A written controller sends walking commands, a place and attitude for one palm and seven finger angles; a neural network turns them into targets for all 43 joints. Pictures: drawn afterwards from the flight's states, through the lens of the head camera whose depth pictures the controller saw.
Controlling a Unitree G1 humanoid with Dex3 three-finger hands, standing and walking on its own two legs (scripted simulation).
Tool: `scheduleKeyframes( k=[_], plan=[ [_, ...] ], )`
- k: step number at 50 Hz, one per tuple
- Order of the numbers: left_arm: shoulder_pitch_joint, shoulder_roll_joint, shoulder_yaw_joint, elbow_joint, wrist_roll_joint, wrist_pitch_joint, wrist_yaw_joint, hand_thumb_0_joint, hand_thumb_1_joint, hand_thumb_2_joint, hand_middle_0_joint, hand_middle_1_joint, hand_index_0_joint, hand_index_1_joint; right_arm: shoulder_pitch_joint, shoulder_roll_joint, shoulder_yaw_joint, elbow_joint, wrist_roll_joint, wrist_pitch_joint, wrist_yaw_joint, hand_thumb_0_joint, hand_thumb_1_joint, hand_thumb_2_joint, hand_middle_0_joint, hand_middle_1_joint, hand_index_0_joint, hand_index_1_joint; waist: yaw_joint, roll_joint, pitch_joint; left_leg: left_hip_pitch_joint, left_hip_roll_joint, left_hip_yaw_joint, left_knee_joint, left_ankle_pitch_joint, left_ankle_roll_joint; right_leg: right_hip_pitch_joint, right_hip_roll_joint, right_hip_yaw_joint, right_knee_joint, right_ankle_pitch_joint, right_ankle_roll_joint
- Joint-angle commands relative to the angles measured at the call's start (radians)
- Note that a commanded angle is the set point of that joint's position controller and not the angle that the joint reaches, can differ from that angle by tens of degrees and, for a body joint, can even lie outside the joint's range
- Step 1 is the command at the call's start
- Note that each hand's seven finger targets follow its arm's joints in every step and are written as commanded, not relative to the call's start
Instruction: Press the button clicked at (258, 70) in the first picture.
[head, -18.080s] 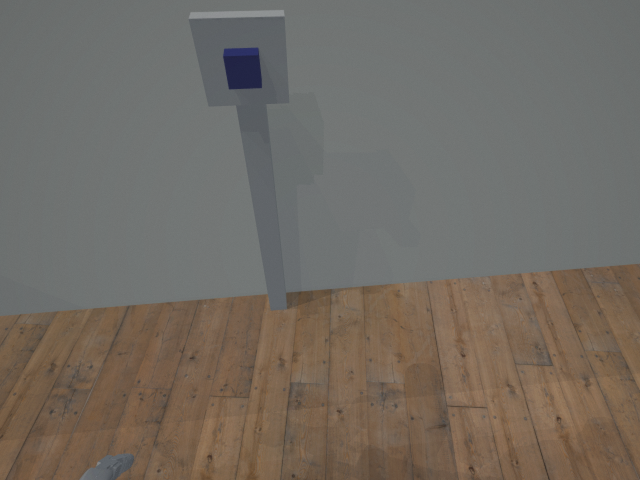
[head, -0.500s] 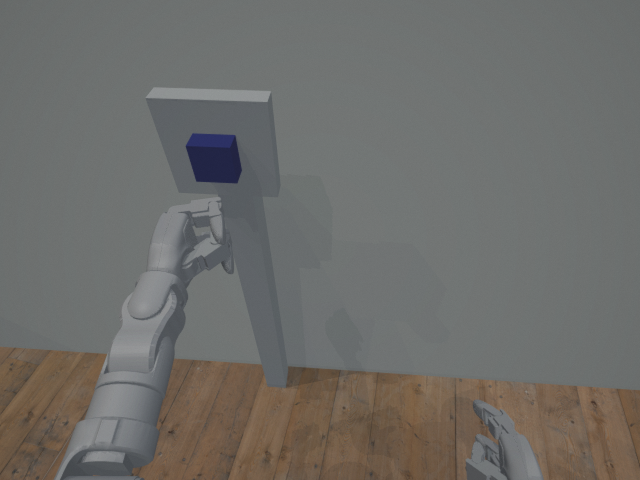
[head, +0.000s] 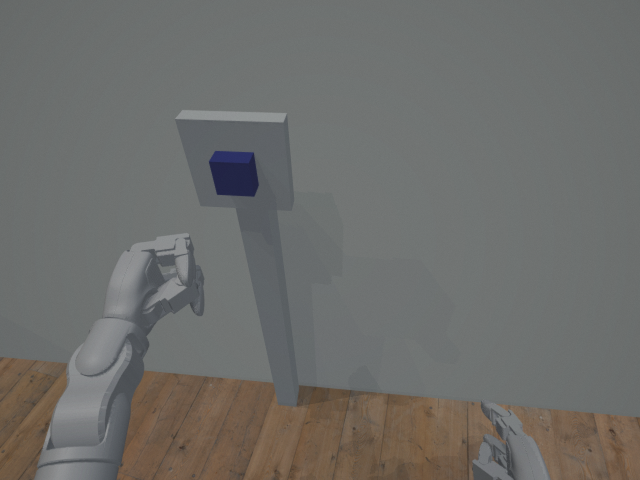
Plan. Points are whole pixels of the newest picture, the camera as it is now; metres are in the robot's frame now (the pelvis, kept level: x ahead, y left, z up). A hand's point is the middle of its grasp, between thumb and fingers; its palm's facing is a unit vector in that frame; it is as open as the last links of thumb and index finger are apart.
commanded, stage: draw the hand back to the body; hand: left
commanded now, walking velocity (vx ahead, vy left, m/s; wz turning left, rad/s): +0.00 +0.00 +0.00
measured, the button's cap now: (235, 172) +0.51 +0.18 +0.15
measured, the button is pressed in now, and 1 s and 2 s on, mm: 0 0 0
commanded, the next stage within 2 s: step back with the hand held close in 1.00 s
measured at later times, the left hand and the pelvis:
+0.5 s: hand (121, 315) +0.23 +0.23 +0.16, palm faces +0.34 -0.89 -0.30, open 3.1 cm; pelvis +0.01 +0.01 +0.01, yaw -1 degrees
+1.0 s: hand (77, 331) +0.20 +0.26 +0.17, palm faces +0.42 -0.84 -0.34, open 3.1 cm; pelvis +0.02 +0.02 +0.01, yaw -1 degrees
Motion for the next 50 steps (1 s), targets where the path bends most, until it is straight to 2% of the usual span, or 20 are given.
scheduleKeyframes(
  k=[1,2,4,6,8,10,11,15,16,19,23,30,31,36,40,41,43,46,48,50],
  plan=[
    [-0.237,0.176,0.096,-0.259,-0.024,-0.035,-0.012,0.000,0.900,0.900,-1.300,-1.500,-1.300,-1.500,-0.151,-0.093,-0.030,-0.176,-0.005,-0.067,-0.016,0.000,-0.900,-0.900,0.200,0.300,0.200,0.300,0.000,-0.037,-0.126,0.074,-0.027,-0.022,-0.095,0.108,0.031,-0.023,0.013,0.032,-0.119,0.138,0.007],
    [-0.246,0.236,0.066,-0.405,0.092,-0.124,0.108,0.000,0.900,0.900,-1.300,-1.500,-1.300,-1.500,-0.181,-0.071,-0.030,-0.173,-0.036,-0.076,-0.020,0.000,-0.900,-0.900,0.200,0.300,0.200,0.300,0.009,-0.008,-0.036,0.078,-0.025,-0.011,-0.130,0.096,0.033,-0.045,-0.009,0.068,-0.189,0.111,0.007],
    [-0.069,0.143,0.035,-0.311,0.108,-0.150,0.182,0.000,0.900,0.900,-1.300,-1.500,-1.300,-1.500,-0.168,-0.065,-0.025,-0.150,-0.046,-0.070,-0.016,0.000,-0.900,-0.900,0.200,0.300,0.200,0.300,0.006,-0.055,0.000,0.077,-0.017,-0.018,-0.150,0.074,0.031,-0.036,-0.011,0.055,-0.191,0.077,0.007],
    [-0.032,0.170,0.049,-0.360,0.131,-0.175,0.214,0.000,0.900,0.900,-1.300,-1.500,-1.300,-1.500,-0.169,-0.073,-0.031,-0.140,-0.055,-0.060,-0.010,0.000,-0.900,-0.900,0.200,0.300,0.200,0.300,0.011,-0.080,-0.030,0.102,-0.011,-0.014,-0.168,0.094,0.030,0.007,-0.004,0.056,-0.208,0.088,0.008],
    [-0.021,0.186,0.066,-0.401,0.148,-0.199,0.240,0.000,0.900,0.900,-1.300,-1.500,-1.300,-1.500,-0.169,-0.065,-0.030,-0.142,-0.058,-0.049,-0.009,0.000,-0.900,-0.900,0.200,0.300,0.200,0.300,0.010,-0.011,-0.053,0.127,-0.011,-0.007,-0.183,0.094,0.028,0.035,-0.010,0.062,-0.213,0.087,0.007],
    [-0.022,0.188,0.069,-0.421,0.161,-0.214,0.260,0.000,0.900,0.900,-1.300,-1.500,-1.300,-1.500,-0.174,-0.060,-0.030,-0.134,-0.061,-0.045,-0.010,0.000,-0.900,-0.900,0.200,0.300,0.200,0.300,0.004,0.003,-0.038,0.145,-0.011,-0.005,-0.195,0.091,0.028,0.037,-0.009,0.064,-0.235,0.079,0.006],
    [-0.013,0.200,0.074,-0.434,0.166,-0.222,0.265,0.000,0.900,0.900,-1.300,-1.500,-1.300,-1.500,-0.179,-0.064,-0.033,-0.129,-0.064,-0.046,-0.011,0.000,-0.900,-0.900,0.200,0.300,0.200,0.300,0.003,-0.016,-0.027,0.150,-0.011,-0.001,-0.194,0.088,0.030,0.033,-0.006,0.068,-0.258,0.066,0.008],
    [0.056,0.199,0.094,-0.475,0.179,-0.243,0.285,0.000,0.900,0.900,-1.300,-1.500,-1.300,-1.500,-0.179,-0.060,-0.036,-0.122,-0.070,-0.043,-0.012,0.000,-0.900,-0.900,0.200,0.300,0.200,0.300,0.010,0.022,-0.053,0.183,-0.012,-0.003,-0.204,0.147,0.029,0.078,-0.008,0.061,-0.249,0.130,0.003],
    [0.098,0.211,0.109,-0.472,0.179,-0.245,0.286,0.000,0.900,0.900,-1.300,-1.500,-1.300,-1.500,-0.182,-0.063,-0.041,-0.118,-0.073,-0.045,-0.011,0.000,-0.900,-0.900,0.200,0.300,0.200,0.300,0.015,-0.024,-0.048,0.182,-0.010,-0.003,-0.203,0.160,0.031,0.081,-0.005,0.063,-0.261,0.138,0.005],
    [0.183,0.196,0.111,-0.512,0.182,-0.253,0.289,0.000,0.900,0.900,-1.300,-1.500,-1.300,-1.500,-0.181,-0.062,-0.043,-0.121,-0.073,-0.041,-0.005,0.000,-0.900,-0.900,0.200,0.300,0.200,0.300,0.021,0.007,-0.057,0.189,-0.010,-0.006,-0.204,0.213,0.028,0.111,-0.007,0.056,-0.237,0.203,0.003],
    [0.276,0.198,0.131,-0.547,0.182,-0.254,0.287,0.000,0.900,0.900,-1.300,-1.500,-1.300,-1.500,-0.178,-0.067,-0.053,-0.126,-0.073,-0.036,0.003,0.000,-0.900,-0.900,0.200,0.300,0.200,0.300,0.024,-0.040,-0.020,0.177,-0.004,-0.008,-0.206,0.242,0.027,0.108,-0.001,0.050,-0.233,0.227,0.006],
    [0.404,0.230,0.202,-0.626,0.185,-0.260,0.293,0.000,0.900,0.900,-1.300,-1.500,-1.300,-1.500,-0.165,-0.059,-0.058,-0.136,-0.072,-0.031,0.006,0.000,-0.900,-0.900,0.200,0.300,0.200,0.300,0.036,0.012,-0.014,0.168,0.000,-0.007,-0.191,0.296,0.020,0.115,0.000,0.048,-0.216,0.276,0.002],
    [0.418,0.246,0.218,-0.637,0.184,-0.260,0.294,0.000,0.900,0.900,-1.300,-1.500,-1.300,-1.500,-0.167,-0.063,-0.061,-0.138,-0.073,-0.035,0.004,0.000,-0.900,-0.900,0.200,0.300,0.200,0.300,0.039,-0.003,-0.013,0.167,0.001,-0.004,-0.187,0.294,0.019,0.112,0.003,0.052,-0.226,0.276,0.003],
    [0.482,0.243,0.234,-0.680,0.186,-0.258,0.296,0.000,0.900,0.900,-1.300,-1.500,-1.300,-1.500,-0.157,-0.061,-0.062,-0.144,-0.070,-0.042,0.005,0.000,-0.900,-0.900,0.200,0.300,0.200,0.300,0.038,0.038,0.003,0.168,0.005,-0.007,-0.176,0.324,0.015,0.101,0.006,0.053,-0.221,0.298,0.002],
    [0.447,0.216,0.201,-0.672,0.192,-0.250,0.300,0.000,0.900,0.900,-1.300,-1.500,-1.300,-1.500,-0.144,-0.065,-0.064,-0.138,-0.072,-0.043,0.005,0.000,-0.900,-0.900,0.200,0.300,0.200,0.300,0.026,0.011,0.003,0.174,0.007,-0.013,-0.177,0.327,0.018,0.088,0.003,0.044,-0.207,0.289,0.005],
    [0.451,0.217,0.201,-0.659,0.192,-0.246,0.300,0.000,0.900,0.900,-1.300,-1.500,-1.300,-1.500,-0.144,-0.067,-0.065,-0.136,-0.074,-0.044,0.002,0.000,-0.900,-0.900,0.200,0.300,0.200,0.300,0.025,-0.023,0.020,0.171,0.007,-0.010,-0.177,0.311,0.020,0.078,0.006,0.045,-0.220,0.280,0.006],
    [0.427,0.218,0.201,-0.664,0.194,-0.245,0.303,0.000,0.900,0.900,-1.300,-1.500,-1.300,-1.500,-0.144,-0.065,-0.063,-0.137,-0.072,-0.038,0.000,0.000,-0.900,-0.900,0.200,0.300,0.200,0.300,0.025,-0.003,0.022,0.164,0.008,-0.016,-0.183,0.291,0.018,0.080,0.003,0.043,-0.213,0.254,0.004],
    [0.435,0.232,0.217,-0.652,0.193,-0.244,0.307,0.000,0.900,0.900,-1.300,-1.500,-1.300,-1.500,-0.146,-0.065,-0.061,-0.135,-0.075,-0.039,-0.005,0.000,-0.900,-0.900,0.200,0.300,0.200,0.300,0.032,-0.019,0.017,0.158,0.006,-0.020,-0.189,0.266,0.017,0.088,0.006,0.043,-0.220,0.231,0.002],
    [0.428,0.234,0.223,-0.679,0.191,-0.247,0.310,0.000,0.900,0.900,-1.300,-1.500,-1.300,-1.500,-0.147,-0.060,-0.058,-0.139,-0.075,-0.039,-0.004,0.000,-0.900,-0.900,0.200,0.300,0.200,0.300,0.037,0.026,-0.014,0.161,0.004,-0.024,-0.188,0.285,0.014,0.112,-0.001,0.045,-0.204,0.253,-0.001],
    [0.439,0.223,0.215,-0.670,0.191,-0.246,0.308,0.000,0.900,0.900,-1.300,-1.500,-1.300,-1.500,-0.153,-0.056,-0.056,-0.137,-0.075,-0.038,-0.002,0.000,-0.900,-0.900,0.200,0.300,0.200,0.300,0.037,0.021,0.003,0.158,0.006,-0.023,-0.187,0.290,0.012,0.106,0.002,0.044,-0.207,0.253,-0.001]
  ],
)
